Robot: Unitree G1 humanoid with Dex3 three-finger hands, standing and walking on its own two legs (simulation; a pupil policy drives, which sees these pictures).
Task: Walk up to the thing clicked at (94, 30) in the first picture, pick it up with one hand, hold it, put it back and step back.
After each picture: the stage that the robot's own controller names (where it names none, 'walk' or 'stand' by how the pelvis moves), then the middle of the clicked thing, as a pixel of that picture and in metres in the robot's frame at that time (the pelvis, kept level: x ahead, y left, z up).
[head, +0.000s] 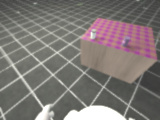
stand; (93, 34) +1.06 +0.03 -0.11
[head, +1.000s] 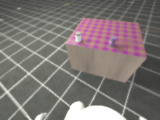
walk; (78, 36) +0.92 +0.27 -0.09
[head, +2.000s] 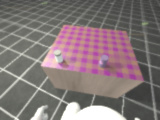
stand; (58, 56) +0.52 +0.35 -0.08
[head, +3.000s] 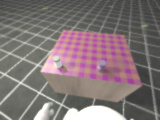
stand; (57, 62) +0.50 +0.35 -0.11
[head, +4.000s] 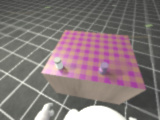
stand; (58, 63) +0.48 +0.34 -0.11
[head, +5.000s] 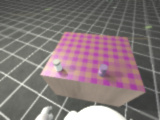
stand; (57, 65) +0.47 +0.34 -0.11
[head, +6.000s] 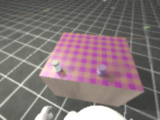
stand; (56, 65) +0.46 +0.36 -0.11
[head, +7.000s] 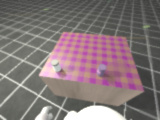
stand; (56, 65) +0.46 +0.36 -0.11
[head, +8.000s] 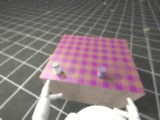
rise first; (56, 67) +0.44 +0.36 -0.11
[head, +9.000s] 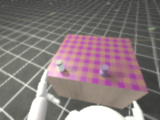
go down; (60, 65) +0.47 +0.35 -0.11
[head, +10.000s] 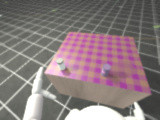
go down; (61, 64) +0.47 +0.35 -0.10
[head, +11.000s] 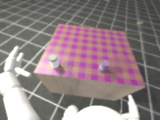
go down; (54, 61) +0.46 +0.32 -0.07
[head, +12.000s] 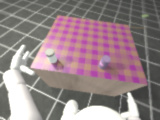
close in; (51, 56) +0.47 +0.33 -0.05
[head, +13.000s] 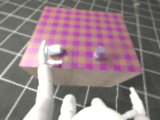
close; (55, 50) +0.52 +0.27 -0.04
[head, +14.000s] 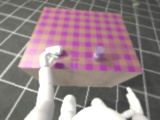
close; (54, 51) +0.51 +0.26 -0.04
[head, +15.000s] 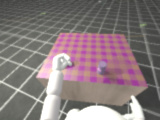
lift; (64, 62) +0.53 +0.28 -0.08
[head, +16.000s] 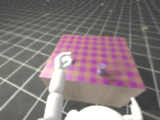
close; (65, 59) +0.58 +0.30 -0.11
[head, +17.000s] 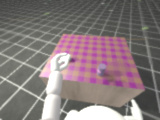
close; (65, 58) +0.61 +0.30 -0.12
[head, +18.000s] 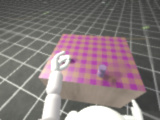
stand; (65, 58) +0.59 +0.30 -0.12
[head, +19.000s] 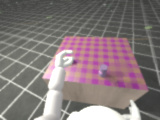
go down; (67, 60) +0.60 +0.29 -0.12
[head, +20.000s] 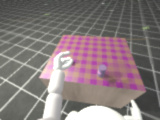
close; (66, 61) +0.57 +0.29 -0.12
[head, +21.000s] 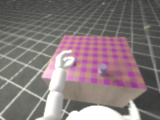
stand; (67, 62) +0.57 +0.28 -0.12
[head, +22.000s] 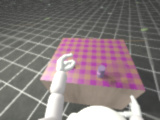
stand; (66, 64) +0.55 +0.29 -0.13
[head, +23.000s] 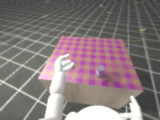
stand; (65, 64) +0.54 +0.29 -0.12
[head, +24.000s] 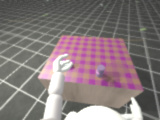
stand; (65, 64) +0.53 +0.29 -0.12
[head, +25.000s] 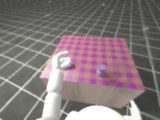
close; (66, 63) +0.54 +0.28 -0.12
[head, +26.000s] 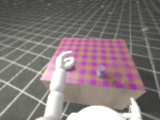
stand; (66, 65) +0.53 +0.28 -0.12
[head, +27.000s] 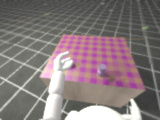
stand; (66, 63) +0.54 +0.28 -0.12
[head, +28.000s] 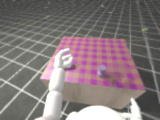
close; (66, 64) +0.54 +0.28 -0.12
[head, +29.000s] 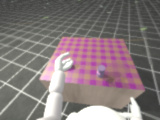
stand; (66, 65) +0.54 +0.28 -0.12
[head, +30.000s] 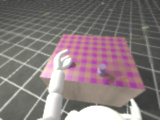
stand; (66, 62) +0.55 +0.28 -0.12
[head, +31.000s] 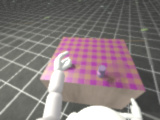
stand; (66, 64) +0.55 +0.28 -0.13
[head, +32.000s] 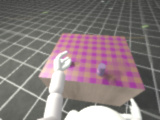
stand; (65, 62) +0.54 +0.29 -0.12
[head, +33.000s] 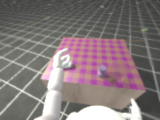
stand; (67, 64) +0.55 +0.28 -0.12
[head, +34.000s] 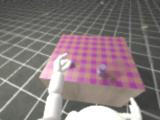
stand; (66, 63) +0.54 +0.28 -0.12
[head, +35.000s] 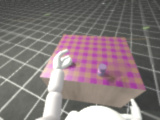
stand; (66, 62) +0.55 +0.28 -0.12
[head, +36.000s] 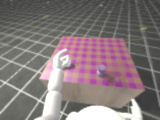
stand; (66, 63) +0.55 +0.28 -0.12
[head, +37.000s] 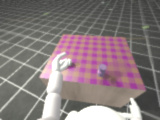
stand; (66, 62) +0.54 +0.28 -0.12
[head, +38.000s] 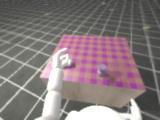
stand; (66, 62) +0.55 +0.28 -0.12
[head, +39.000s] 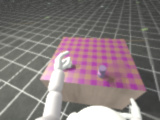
stand; (66, 64) +0.54 +0.28 -0.12
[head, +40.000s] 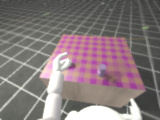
stand; (66, 63) +0.54 +0.28 -0.12
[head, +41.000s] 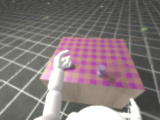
stand; (66, 64) +0.54 +0.28 -0.12
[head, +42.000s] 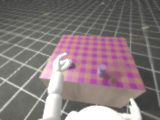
stand; (66, 63) +0.53 +0.28 -0.12
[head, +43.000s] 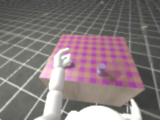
stand; (66, 62) +0.55 +0.28 -0.12
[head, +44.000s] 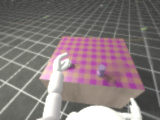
stand; (66, 64) +0.54 +0.28 -0.12
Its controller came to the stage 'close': yes
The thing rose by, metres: 0.01
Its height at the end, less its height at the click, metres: -0.02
